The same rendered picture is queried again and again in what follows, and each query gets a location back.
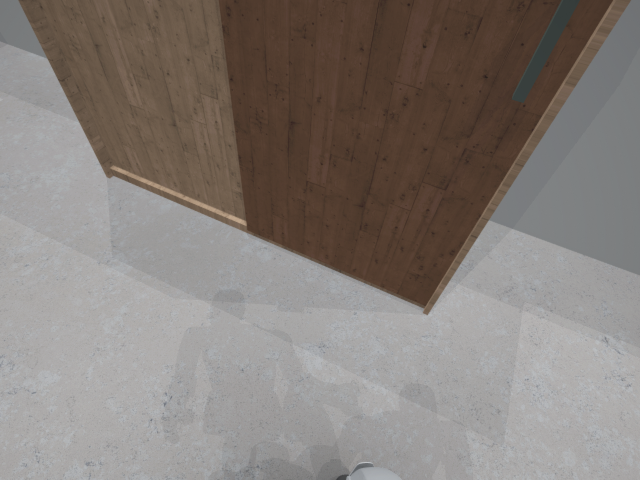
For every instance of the wardrobe door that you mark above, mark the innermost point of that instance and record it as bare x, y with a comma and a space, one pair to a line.
372, 134
153, 77

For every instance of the right robot shin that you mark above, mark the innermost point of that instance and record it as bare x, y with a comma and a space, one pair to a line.
362, 465

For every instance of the handle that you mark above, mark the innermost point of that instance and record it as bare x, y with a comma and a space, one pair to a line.
544, 49

